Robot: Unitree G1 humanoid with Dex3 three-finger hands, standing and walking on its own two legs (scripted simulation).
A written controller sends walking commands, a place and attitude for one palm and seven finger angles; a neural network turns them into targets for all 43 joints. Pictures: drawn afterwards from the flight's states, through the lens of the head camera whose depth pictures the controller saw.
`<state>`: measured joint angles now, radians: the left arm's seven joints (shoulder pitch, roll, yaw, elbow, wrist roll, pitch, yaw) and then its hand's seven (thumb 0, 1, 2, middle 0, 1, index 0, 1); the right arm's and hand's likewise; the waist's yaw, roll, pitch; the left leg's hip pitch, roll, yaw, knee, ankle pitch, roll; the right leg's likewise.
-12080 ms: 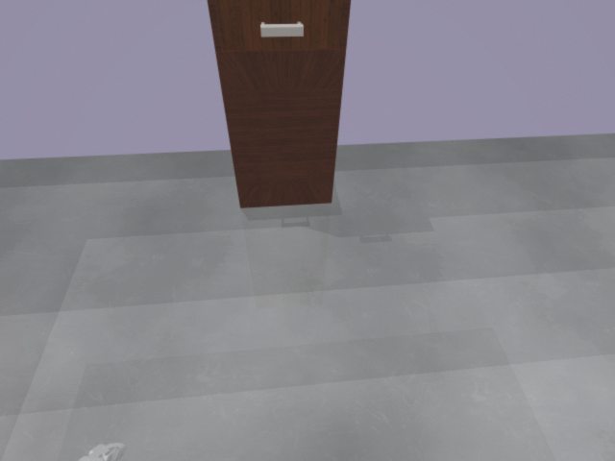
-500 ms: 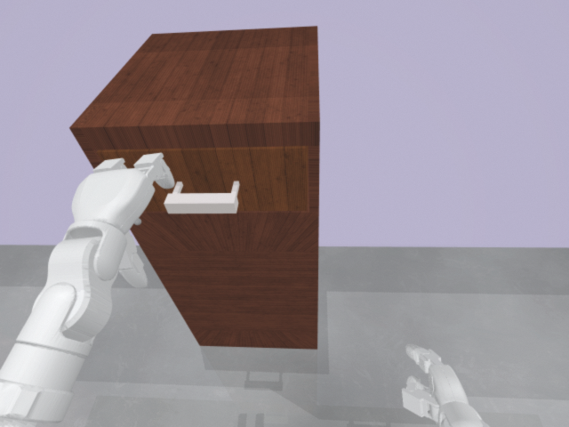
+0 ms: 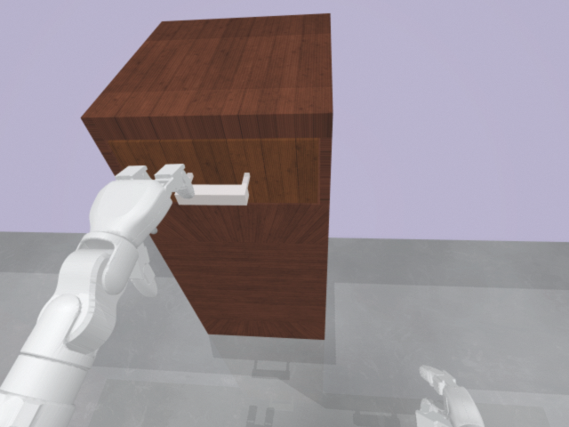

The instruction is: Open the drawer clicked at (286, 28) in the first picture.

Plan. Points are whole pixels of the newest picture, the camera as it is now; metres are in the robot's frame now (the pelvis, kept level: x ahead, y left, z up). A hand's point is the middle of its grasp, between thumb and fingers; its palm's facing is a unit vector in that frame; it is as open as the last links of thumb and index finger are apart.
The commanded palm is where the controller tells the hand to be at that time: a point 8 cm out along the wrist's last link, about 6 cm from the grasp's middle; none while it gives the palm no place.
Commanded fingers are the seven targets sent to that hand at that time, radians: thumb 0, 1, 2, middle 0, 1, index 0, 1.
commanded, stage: move the hooked fingers above the handle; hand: left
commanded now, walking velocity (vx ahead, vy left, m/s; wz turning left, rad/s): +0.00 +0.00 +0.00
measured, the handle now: (215, 186) +0.50 +0.22 +0.03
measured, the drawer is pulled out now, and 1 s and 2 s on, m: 0.00 0.00 0.00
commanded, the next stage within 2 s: none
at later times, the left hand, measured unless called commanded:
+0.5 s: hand (183, 208) +0.38 +0.21 +0.11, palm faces -0.03 -0.05 -1.00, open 13.8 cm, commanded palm +0.36 +0.23 +0.18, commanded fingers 0.00 -0.50 0.30 -0.30 -1.20 -0.30 -1.20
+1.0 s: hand (201, 182) +0.44 +0.20 +0.11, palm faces +0.07 -0.04 -1.00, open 13.8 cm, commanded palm +0.41 +0.22 +0.16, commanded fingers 0.00 -0.50 0.30 -0.30 -1.20 -0.30 -1.20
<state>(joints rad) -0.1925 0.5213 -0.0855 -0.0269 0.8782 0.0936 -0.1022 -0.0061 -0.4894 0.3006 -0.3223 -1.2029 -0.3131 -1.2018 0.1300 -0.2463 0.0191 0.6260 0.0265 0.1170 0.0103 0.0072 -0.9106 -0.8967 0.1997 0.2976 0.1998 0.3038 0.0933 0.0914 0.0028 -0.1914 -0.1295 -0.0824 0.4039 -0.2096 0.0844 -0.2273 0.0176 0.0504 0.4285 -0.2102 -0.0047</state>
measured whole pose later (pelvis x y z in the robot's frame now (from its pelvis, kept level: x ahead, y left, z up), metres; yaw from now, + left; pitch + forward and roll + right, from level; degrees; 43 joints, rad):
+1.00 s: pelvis +0.03 -0.03 -0.01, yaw -1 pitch +8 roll +0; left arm -0.52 0.54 -0.04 0.46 0.94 -0.08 0.06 0.00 -0.49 0.30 -0.33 -1.20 -0.32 -1.20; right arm 0.17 -0.24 -0.01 0.64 0.04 0.16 -0.06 0.00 -0.91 -0.90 0.20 0.30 0.20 0.30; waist 0.03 0.05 -0.06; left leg -0.37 -0.09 -0.08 0.55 -0.32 0.05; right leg -0.41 0.07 0.04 0.56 -0.29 -0.05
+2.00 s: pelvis +0.02 -0.03 -0.01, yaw -2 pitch +10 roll +0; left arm -0.65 0.53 -0.05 0.66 0.97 -0.19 0.10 0.00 -0.49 0.30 -0.40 -1.24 -0.32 -1.20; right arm 0.24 -0.27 -0.04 0.65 0.03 0.15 -0.07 0.00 -0.91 -0.90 0.20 0.30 0.20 0.30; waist -0.01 0.04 -0.08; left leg -0.43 -0.08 -0.06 0.58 -0.32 0.05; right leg -0.47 0.07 0.06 0.58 -0.29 -0.04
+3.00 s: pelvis +0.02 -0.04 -0.01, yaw -3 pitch +9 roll +0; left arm -0.64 0.61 0.02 0.79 1.00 -0.07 0.02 0.00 -0.49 0.30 -0.35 -1.21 -0.33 -1.23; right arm 0.26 -0.24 -0.01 0.62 0.05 0.18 -0.08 0.00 -0.91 -0.90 0.20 0.30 0.20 0.30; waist 0.00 0.05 -0.08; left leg -0.40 -0.07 -0.04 0.54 -0.30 0.04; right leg -0.44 0.09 0.07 0.54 -0.26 -0.05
